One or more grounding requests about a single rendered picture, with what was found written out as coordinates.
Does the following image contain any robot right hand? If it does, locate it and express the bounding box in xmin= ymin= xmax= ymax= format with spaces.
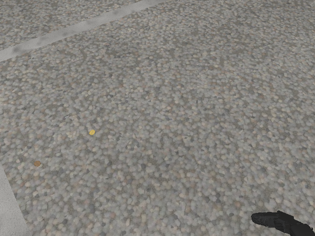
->
xmin=251 ymin=210 xmax=315 ymax=236

